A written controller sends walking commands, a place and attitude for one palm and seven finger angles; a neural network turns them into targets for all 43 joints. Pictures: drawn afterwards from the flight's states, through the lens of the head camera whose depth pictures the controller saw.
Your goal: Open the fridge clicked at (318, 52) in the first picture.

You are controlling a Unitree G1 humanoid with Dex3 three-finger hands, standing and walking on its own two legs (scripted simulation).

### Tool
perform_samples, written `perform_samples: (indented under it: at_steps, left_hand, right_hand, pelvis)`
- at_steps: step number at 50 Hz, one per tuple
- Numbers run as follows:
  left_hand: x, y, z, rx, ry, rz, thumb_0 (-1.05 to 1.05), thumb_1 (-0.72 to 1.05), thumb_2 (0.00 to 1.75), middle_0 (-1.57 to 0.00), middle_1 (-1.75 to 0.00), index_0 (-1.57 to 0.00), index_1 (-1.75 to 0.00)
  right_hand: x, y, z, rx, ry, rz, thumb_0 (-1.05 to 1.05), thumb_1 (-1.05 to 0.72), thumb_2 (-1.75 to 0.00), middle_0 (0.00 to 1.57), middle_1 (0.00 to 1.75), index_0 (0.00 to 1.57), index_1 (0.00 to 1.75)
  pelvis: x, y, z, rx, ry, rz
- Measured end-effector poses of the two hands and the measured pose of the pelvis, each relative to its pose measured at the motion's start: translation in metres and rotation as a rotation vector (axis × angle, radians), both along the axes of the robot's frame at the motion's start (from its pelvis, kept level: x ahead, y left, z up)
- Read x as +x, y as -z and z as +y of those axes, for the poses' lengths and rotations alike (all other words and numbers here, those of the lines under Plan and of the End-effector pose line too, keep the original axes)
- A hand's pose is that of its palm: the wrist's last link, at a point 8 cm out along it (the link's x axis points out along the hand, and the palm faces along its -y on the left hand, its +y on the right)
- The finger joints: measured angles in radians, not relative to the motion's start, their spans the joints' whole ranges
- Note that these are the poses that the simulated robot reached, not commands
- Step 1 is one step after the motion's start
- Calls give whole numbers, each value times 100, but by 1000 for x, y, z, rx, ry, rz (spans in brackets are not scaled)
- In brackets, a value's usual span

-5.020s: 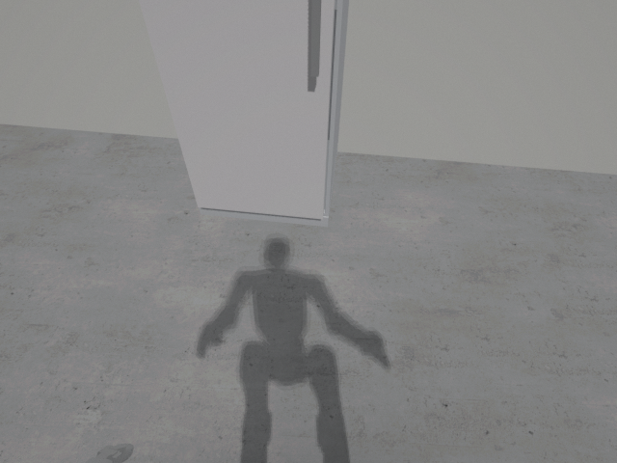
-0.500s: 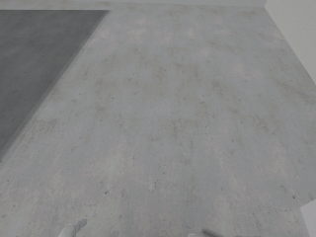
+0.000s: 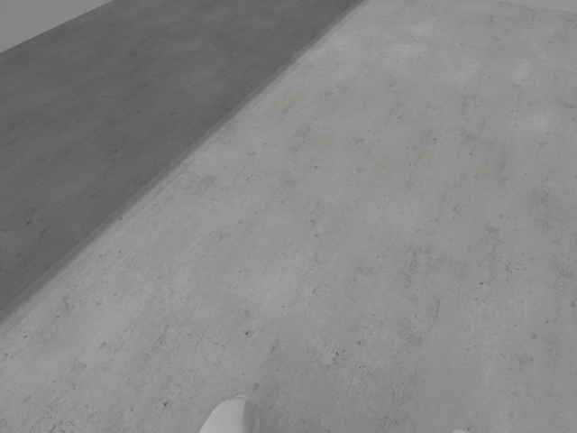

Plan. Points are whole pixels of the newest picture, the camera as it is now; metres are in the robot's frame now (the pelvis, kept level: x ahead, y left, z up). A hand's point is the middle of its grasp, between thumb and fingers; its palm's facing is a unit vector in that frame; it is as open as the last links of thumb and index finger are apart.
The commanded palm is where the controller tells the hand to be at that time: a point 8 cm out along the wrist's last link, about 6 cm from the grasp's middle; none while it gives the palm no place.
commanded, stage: walk to a spot facing it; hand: right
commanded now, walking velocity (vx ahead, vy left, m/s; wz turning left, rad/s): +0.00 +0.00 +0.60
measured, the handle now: out of the picture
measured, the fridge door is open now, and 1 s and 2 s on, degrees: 0 0 0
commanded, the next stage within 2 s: turn to face it in 0.04 s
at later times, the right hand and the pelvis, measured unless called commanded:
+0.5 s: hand (400, 425) +0.17 -0.15 -0.17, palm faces +0.01 +0.99 -0.16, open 7.3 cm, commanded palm none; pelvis +0.06 +0.02 -0.01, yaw +0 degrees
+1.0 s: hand out of the picture +0.08 -0.21 -0.16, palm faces +0.29 +0.93 -0.25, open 7.4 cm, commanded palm none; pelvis +0.03 +0.02 +0.00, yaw -15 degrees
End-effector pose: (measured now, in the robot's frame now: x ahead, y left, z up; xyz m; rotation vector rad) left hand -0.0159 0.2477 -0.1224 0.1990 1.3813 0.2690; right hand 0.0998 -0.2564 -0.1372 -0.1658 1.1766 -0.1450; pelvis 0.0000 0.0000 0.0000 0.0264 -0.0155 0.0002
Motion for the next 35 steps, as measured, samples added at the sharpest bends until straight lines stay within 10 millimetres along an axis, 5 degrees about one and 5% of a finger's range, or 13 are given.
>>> perform_samples:
  at_steps: [7,11,21,29,35]
  left_hand:
    - [-34,30,5,-82,-163,99,1,91,90,-20,-30,-20,-30]
    - [-19,38,12,-100,-193,92,1,91,90,-20,-30,-20,-30]
    - [69,27,6,-117,-92,-78,1,92,90,-20,-29,-20,-30]
    - [117,19,-6,-43,78,-93,1,92,90,-20,-30,-20,-30]
    - [131,2,-17,-16,148,-109,1,91,90,-20,-30,-20,-30]
  right_hand:
    - [94,1,54,-15,-194,-96,0,-91,-90,19,30,20,30]
    - [111,-5,75,-23,-220,-137,0,-90,-90,20,30,20,30]
    - [82,-8,80,20,-126,-92,0,-91,-90,20,30,20,30]
    - [33,28,27,44,65,-20,0,-91,-90,20,30,20,30]
    - [-14,19,-7,7,132,102,0,-91,-90,20,30,20,30]
  pelvis:
    - [28,19,22,-23,-96,14]
    - [37,18,31,-22,-120,-5]
    - [57,5,28,-9,-56,-19]
    - [58,20,2,6,57,-6]
    - [50,6,-9,16,97,17]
